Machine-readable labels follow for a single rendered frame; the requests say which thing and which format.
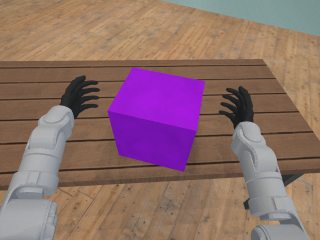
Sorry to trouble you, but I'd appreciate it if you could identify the left robot hand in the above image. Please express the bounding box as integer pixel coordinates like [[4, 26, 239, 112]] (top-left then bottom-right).
[[59, 75, 100, 119]]

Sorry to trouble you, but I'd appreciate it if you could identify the right robot hand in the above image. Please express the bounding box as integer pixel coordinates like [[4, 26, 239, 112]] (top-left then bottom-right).
[[219, 86, 254, 129]]

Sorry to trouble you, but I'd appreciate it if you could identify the robot left forearm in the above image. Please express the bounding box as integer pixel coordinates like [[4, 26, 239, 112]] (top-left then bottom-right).
[[0, 105, 75, 219]]

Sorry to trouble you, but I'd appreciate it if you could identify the robot right upper arm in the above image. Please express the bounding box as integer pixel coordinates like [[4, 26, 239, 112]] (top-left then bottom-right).
[[251, 224, 308, 240]]

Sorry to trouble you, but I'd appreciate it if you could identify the robot left upper arm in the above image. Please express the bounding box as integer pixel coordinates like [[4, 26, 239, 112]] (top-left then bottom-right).
[[0, 199, 58, 240]]

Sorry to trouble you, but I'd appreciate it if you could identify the robot right forearm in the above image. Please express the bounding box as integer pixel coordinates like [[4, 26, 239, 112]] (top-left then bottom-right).
[[231, 121, 310, 240]]

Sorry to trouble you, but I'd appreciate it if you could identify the carton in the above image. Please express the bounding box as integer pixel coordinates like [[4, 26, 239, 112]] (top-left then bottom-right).
[[107, 67, 205, 172]]

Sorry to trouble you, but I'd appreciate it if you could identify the table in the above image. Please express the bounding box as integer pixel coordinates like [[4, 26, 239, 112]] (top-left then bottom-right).
[[0, 59, 320, 210]]

